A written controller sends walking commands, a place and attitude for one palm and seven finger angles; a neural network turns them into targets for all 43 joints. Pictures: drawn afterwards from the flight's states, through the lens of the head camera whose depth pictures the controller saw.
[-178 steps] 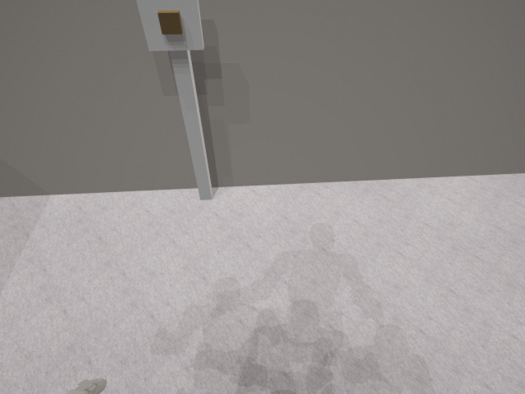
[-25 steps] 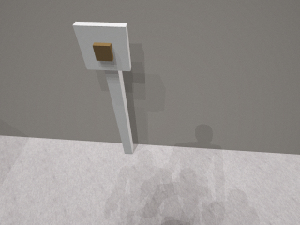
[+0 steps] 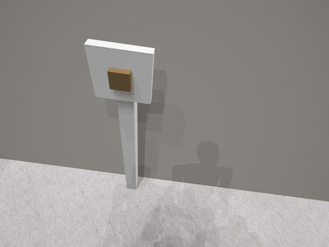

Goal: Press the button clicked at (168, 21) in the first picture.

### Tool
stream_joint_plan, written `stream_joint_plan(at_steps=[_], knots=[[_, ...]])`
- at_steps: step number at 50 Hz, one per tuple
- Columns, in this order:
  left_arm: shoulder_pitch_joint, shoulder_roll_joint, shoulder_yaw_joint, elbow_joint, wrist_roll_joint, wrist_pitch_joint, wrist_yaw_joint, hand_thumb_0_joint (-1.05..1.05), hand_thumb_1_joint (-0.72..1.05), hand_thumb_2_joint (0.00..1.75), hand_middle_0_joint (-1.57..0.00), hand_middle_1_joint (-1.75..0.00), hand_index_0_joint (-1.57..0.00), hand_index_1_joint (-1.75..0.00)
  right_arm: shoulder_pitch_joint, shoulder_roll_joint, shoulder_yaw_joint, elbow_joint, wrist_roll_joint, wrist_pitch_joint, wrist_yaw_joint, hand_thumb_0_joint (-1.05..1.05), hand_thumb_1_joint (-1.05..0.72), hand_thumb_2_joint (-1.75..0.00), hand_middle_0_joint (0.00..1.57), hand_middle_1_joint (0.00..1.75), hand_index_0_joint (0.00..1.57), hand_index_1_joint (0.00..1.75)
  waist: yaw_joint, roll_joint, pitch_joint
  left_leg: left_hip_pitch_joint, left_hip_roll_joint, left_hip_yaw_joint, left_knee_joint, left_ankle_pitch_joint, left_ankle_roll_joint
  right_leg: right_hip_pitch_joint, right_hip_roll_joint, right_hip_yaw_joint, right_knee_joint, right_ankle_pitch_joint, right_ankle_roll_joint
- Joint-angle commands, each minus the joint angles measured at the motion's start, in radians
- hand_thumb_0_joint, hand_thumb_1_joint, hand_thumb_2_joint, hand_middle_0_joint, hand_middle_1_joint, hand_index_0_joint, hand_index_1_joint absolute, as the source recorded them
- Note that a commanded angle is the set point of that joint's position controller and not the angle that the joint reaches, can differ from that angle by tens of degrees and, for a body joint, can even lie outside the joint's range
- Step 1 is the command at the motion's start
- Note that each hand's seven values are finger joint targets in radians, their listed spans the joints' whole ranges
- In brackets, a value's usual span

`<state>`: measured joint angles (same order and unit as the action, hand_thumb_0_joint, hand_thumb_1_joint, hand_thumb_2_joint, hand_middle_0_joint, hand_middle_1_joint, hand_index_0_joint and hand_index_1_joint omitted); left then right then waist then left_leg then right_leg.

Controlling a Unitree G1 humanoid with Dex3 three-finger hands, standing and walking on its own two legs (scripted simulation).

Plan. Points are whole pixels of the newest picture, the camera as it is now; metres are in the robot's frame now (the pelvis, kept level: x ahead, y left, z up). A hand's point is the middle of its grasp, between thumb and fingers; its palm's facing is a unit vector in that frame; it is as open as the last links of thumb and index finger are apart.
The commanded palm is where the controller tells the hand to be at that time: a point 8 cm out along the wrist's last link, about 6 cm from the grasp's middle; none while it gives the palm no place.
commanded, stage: come to a stop and stand still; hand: left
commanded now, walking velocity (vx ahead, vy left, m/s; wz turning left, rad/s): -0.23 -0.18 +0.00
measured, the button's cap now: (120, 79) +0.52 +0.19 +0.11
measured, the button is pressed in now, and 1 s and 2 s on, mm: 0 0 0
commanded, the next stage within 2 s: look again from close up in 1.16 s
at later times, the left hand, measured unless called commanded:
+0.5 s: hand out of the picture -0.03 +0.13 -0.15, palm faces +0.03 -0.97 -0.23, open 7.4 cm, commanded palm none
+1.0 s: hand out of the picture -0.05 +0.18 -0.17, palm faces +0.03 -0.98 -0.22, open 7.4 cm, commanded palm none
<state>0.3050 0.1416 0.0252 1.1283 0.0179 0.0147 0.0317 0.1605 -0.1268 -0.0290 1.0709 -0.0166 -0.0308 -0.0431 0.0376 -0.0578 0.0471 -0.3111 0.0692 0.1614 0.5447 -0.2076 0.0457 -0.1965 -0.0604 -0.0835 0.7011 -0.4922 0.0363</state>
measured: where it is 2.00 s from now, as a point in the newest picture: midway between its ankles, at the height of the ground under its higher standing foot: outside the picture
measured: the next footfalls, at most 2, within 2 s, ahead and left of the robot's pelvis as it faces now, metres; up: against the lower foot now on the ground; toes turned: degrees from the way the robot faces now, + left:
right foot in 0.32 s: -0.01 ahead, -0.16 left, +0.00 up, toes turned -5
left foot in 0.66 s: -0.03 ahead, +0.10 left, +0.00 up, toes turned +4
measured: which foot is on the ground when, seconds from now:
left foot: down 0.00-0.32, up 0.34-0.64, down 0.66-1.00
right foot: up 0.00-0.30, down 0.32-1.00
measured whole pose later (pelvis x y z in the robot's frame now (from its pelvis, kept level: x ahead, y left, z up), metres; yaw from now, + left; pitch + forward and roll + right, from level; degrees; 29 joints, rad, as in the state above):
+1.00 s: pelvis -0.05 +0.00 +0.00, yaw +0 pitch -1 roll +0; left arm 0.30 0.16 0.00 1.09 0.02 0.00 0.03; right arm 0.31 -0.17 0.01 1.05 -0.02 -0.01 -0.03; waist 0.01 0.02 0.01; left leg -0.19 0.00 0.08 0.53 -0.33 0.03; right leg -0.23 -0.10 -0.06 0.54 -0.29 0.04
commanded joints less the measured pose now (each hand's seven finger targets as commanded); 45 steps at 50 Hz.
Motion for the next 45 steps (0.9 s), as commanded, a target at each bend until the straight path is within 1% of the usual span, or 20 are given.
stream_joint_plan(at_steps=[1, 6, 12, 13, 15, 16, 17, 18, 20, 22, 28, 32, 33, 34, 35, 37, 38, 39, 42, 45], knots=[[0.062, 0.088, 0.034, -0.064, 0.002, 0.019, 0.008, 0.0, 0.9, 0.9, -0.2, -0.3, -0.2, -0.3, 0.118, -0.197, -0.049, -0.02, 0.0, 0.024, -0.021, 0.0, -0.9, -0.9, 0.2, 0.3, 0.2, 0.3, -0.053, 0.211, -0.092, 0.241, 0.308, -0.24, -0.17, 0.833, 0.14, -0.216, -0.005, 0.071, 0.292, -0.048, -0.001], [0.013, 0.094, 0.053, -0.125, 0.005, 0.039, -0.004, 0.0, 0.9, 0.9, -0.2, -0.3, -0.2, -0.3, 0.07, -0.196, -0.061, -0.055, -0.003, 0.028, -0.014, 0.0, -0.9, -0.9, 0.2, 0.3, 0.2, 0.3, -0.051, 0.193, -0.149, 0.204, 0.286, -0.2, -0.2, 0.559, 0.13, -0.246, 0.008, 0.091, 0.363, 0.031, 0.009], [0.034, 0.068, 0.038, -0.127, 0.006, 0.032, -0.012, 0.0, 0.9, 0.9, -0.2, -0.3, -0.2, -0.3, 0.016, -0.207, -0.066, -0.067, -0.018, 0.043, 0.018, 0.0, -0.9, -0.9, 0.2, 0.3, 0.2, 0.3, -0.04, 0.249, -0.083, -0.018, 0.244, -0.245, -0.342, -0.216, 0.078, -0.044, 0.012, 0.012, 0.028, 0.021, -0.029], [0.087, 0.062, 0.036, -0.109, 0.003, 0.025, -0.011, 0.0, 0.9, 0.9, -0.2, -0.3, -0.2, -0.3, 0.002, -0.208, -0.066, -0.067, -0.019, 0.047, 0.022, 0.0, -0.9, -0.9, 0.2, 0.3, 0.2, 0.3, -0.013, 0.24, -0.077, -0.069, 0.22, -0.227, -0.348, -0.306, 0.05, 0.038, 0.025, -0.01, -0.072, 0.067, -0.036], [0.187, 0.104, 0.037, -0.068, 0.013, 0.01, -0.008, 0.0, 0.9, 0.9, -0.2, -0.3, -0.2, -0.3, 0.006, -0.166, -0.059, -0.064, -0.008, 0.058, 0.03, 0.0, -0.9, -0.9, 0.2, 0.3, 0.2, 0.3, 0.025, 0.081, -0.034, -0.184, 0.1, -0.141, -0.223, -0.403, -0.027, 0.165, -0.002, 0.01, -0.34, 0.116, -0.04], [0.152, 0.172, 0.037, -0.084, 0.022, -0.005, -0.002, 0.0, 0.9, 0.9, -0.2, -0.3, -0.2, -0.3, 0.024, -0.094, -0.043, -0.076, 0.007, 0.068, 0.036, 0.0, -0.9, -0.9, 0.2, 0.3, 0.2, 0.3, 0.002, -0.174, 0.013, -0.199, 0.001, -0.067, 0.005, -0.333, -0.084, 0.018, -0.201, 0.31, -0.561, -0.232, -0.108], [0.042, 0.227, 0.035, -0.128, 0.017, 0.003, 0.002, 0.0, 0.9, 0.9, -0.2, -0.3, -0.2, -0.3, -0.001, -0.091, -0.04, -0.097, 0.001, 0.073, 0.043, 0.0, -0.9, -0.9, 0.2, 0.3, 0.2, 0.3, -0.012, -0.173, 0.101, -0.165, -0.017, -0.088, 0.13, -0.281, -0.081, -0.19, -0.321, 0.439, -0.676, -0.358, -0.166], [-0.029, 0.24, 0.044, -0.152, 0.01, -0.013, 0.007, 0.0, 0.9, 0.9, -0.2, -0.3, -0.2, -0.3, -0.004, -0.115, -0.043, -0.088, -0.006, 0.08, 0.046, 0.0, -0.9, -0.9, 0.2, 0.3, 0.2, 0.3, -0.016, -0.212, 0.117, -0.125, 0.0, -0.144, 0.219, -0.216, -0.066, -0.281, -0.313, 0.47, -0.706, -0.369, -0.163], [-0.126, 0.208, 0.04, -0.166, 0.008, -0.026, 0.006, 0.0, 0.9, 0.9, -0.2, -0.3, -0.2, -0.3, 0.107, -0.129, -0.049, -0.039, -0.008, 0.075, 0.051, 0.0, -0.9, -0.9, 0.2, 0.3, 0.2, 0.3, -0.077, -0.142, 0.121, -0.111, -0.007, -0.152, 0.31, -0.117, -0.062, -0.243, -0.234, 0.31, -0.635, -0.154, -0.14], [-0.09, 0.172, 0.033, -0.154, 0.004, -0.033, 0.0, 0.0, 0.9, 0.9, -0.2, -0.3, -0.2, -0.3, 0.159, -0.111, -0.042, -0.012, -0.006, 0.062, 0.054, 0.0, -0.9, -0.9, 0.2, 0.3, 0.2, 0.3, -0.068, -0.073, 0.071, -0.098, -0.015, -0.122, 0.303, -0.075, -0.074, -0.14, -0.186, 0.201, -0.557, 0.049, -0.116], [0.058, 0.169, 0.043, -0.083, 0.007, -0.037, 0.003, 0.0, 0.9, 0.9, -0.2, -0.3, -0.2, -0.3, 0.106, -0.094, -0.024, -0.043, 0.0, 0.042, 0.035, 0.0, -0.9, -0.9, 0.2, 0.3, 0.2, 0.3, 0.01, -0.101, 0.004, -0.081, -0.012, -0.115, 0.082, -0.181, -0.081, 0.074, -0.239, 0.237, -0.442, 0.388, -0.184], [0.027, 0.121, 0.03, -0.051, -0.009, -0.034, 0.005, 0.0, 0.9, 0.9, -0.2, -0.3, -0.2, -0.3, 0.204, -0.09, -0.011, 0.021, 0.007, 0.02, 0.016, 0.0, -0.9, -0.9, 0.2, 0.3, 0.2, 0.3, -0.03, -0.032, -0.063, 0.193, 0.005, -0.139, -0.195, 0.09, -0.06, -0.001, -0.125, 0.141, -0.308, 0.487, -0.103], [0.108, 0.11, 0.012, -0.017, 0.004, -0.06, 0.05, 0.0, 0.9, 0.9, -0.2, -0.3, -0.2, -0.3, 0.128, -0.138, -0.007, -0.044, -0.002, 0.009, 0.025, 0.0, -0.9, -0.9, 0.2, 0.3, 0.2, 0.3, -0.004, 0.003, 0.024, 0.069, 0.039, -0.113, 0.031, 0.014, -0.069, -0.013, -0.121, 0.153, -0.293, 0.673, -0.075], [0.057, 0.17, 0.032, -0.078, 0.016, -0.072, 0.046, 0.0, 0.9, 0.9, -0.2, -0.3, -0.2, -0.3, 0.239, -0.085, 0.002, -0.071, -0.005, 0.015, 0.029, 0.0, -0.9, -0.9, 0.2, 0.3, 0.2, 0.3, -0.062, -0.013, -0.088, 0.053, 0.014, -0.124, 0.026, -0.143, -0.049, 0.007, -0.184, 0.197, -0.304, 0.558, -0.115], [0.022, 0.152, 0.019, -0.083, 0.007, -0.07, 0.037, 0.0, 0.9, 0.9, -0.2, -0.3, -0.2, -0.3, 0.25, -0.071, 0.012, -0.052, -0.001, 0.013, 0.03, 0.0, -0.9, -0.9, 0.2, 0.3, 0.2, 0.3, -0.076, 0.053, -0.086, 0.091, 0.009, -0.136, -0.026, -0.115, -0.049, -0.039, -0.163, 0.155, -0.278, 0.387, -0.121], [0.03, 0.121, 0.006, -0.089, 0.0, -0.05, 0.023, 0.0, 0.9, 0.9, -0.2, -0.3, -0.2, -0.3, 0.244, -0.107, 0.016, -0.058, -0.006, -0.009, 0.036, 0.0, -0.9, -0.9, 0.2, 0.3, 0.2, 0.3, -0.045, 0.351, -0.082, 0.065, 0.062, -0.22, -0.115, 0.181, -0.025, -0.023, -0.049, 0.04, -0.144, 0.265, -0.081], [0.045, 0.109, -0.001, -0.078, -0.002, -0.044, 0.02, 0.0, 0.9, 0.9, -0.2, -0.3, -0.2, -0.3, 0.215, -0.118, 0.016, -0.069, -0.003, -0.008, 0.026, 0.0, -0.9, -0.9, 0.2, 0.3, 0.2, 0.3, -0.031, 0.349, -0.07, 0.062, 0.09, -0.239, -0.132, 0.289, 0.001, -0.016, -0.014, 0.02, -0.14, 0.213, -0.067], [0.049, 0.096, -0.007, -0.07, 0.0, -0.041, 0.017, 0.0, 0.9, 0.9, -0.2, -0.3, -0.2, -0.3, 0.206, -0.129, 0.016, -0.079, 0.0, -0.005, 0.019, 0.0, -0.9, -0.9, 0.2, 0.3, 0.2, 0.3, -0.026, 0.256, -0.049, 0.048, 0.091, -0.23, -0.119, 0.284, 0.013, -0.003, -0.009, 0.016, -0.162, 0.204, -0.064], [0.036, 0.089, -0.016, -0.065, 0.002, -0.031, 0.009, 0.0, 0.9, 0.9, -0.2, -0.3, -0.2, -0.3, 0.2, -0.13, 0.02, -0.082, 0.002, 0.002, 0.017, 0.0, -0.9, -0.9, 0.2, 0.3, 0.2, 0.3, -0.033, 0.057, 0.033, 0.004, 0.054, -0.214, -0.135, 0.092, 0.003, -0.023, -0.028, 0.043, -0.205, 0.249, -0.065], [0.033, 0.095, -0.017, -0.07, -0.001, -0.024, 0.007, 0.0, 0.9, 0.9, -0.2, -0.3, -0.2, -0.3, 0.193, -0.136, 0.022, -0.073, 0.002, 0.001, 0.019, 0.0, -0.9, -0.9, 0.2, 0.3, 0.2, 0.3, -0.031, 0.079, 0.062, 0.0, 0.044, -0.215, -0.185, 0.021, 0.001, -0.031, -0.032, 0.048, -0.215, 0.242, -0.057]])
